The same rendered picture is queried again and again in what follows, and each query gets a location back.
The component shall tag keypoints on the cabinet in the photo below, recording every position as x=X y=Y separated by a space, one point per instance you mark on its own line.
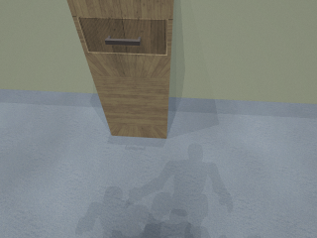
x=133 y=88

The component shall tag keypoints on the drawer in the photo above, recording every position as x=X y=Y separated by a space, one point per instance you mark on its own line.
x=153 y=33

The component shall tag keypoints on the handle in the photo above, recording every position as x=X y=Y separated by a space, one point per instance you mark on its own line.
x=123 y=42

